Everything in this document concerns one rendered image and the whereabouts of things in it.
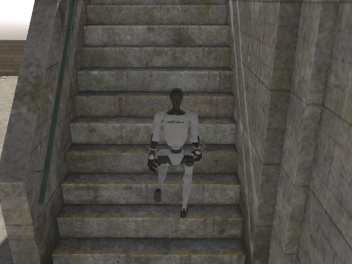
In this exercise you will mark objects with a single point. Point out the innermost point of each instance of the stairs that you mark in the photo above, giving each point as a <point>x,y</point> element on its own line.
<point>135,52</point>

